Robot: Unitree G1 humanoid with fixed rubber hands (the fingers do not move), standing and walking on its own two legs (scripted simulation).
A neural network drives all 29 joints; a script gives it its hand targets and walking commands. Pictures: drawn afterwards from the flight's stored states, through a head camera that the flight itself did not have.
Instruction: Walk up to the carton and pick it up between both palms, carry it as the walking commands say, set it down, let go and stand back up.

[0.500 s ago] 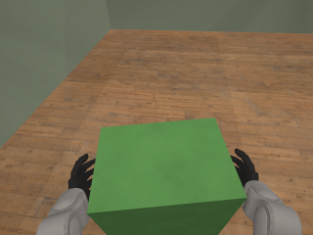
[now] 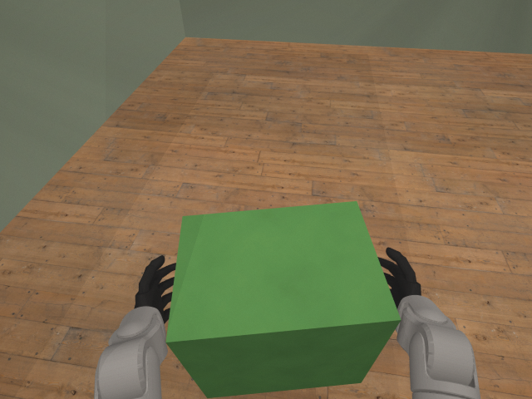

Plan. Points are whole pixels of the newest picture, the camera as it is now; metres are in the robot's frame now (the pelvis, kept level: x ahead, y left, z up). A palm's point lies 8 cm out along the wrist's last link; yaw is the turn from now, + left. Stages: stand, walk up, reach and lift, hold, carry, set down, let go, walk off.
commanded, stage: carry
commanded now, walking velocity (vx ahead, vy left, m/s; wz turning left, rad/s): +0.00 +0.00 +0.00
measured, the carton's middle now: (277, 305) +0.30 +0.00 -0.02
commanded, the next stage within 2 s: hold in 0.92 s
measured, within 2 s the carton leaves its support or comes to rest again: neither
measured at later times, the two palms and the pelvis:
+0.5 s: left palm (152, 310) +0.26 +0.18 +0.05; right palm (407, 305) +0.26 -0.18 +0.05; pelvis +0.00 +0.01 +0.00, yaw +0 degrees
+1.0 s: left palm (153, 312) +0.26 +0.18 +0.03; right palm (402, 310) +0.26 -0.18 +0.04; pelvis -0.01 +0.01 +0.01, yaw -1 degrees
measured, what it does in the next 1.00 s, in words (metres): stands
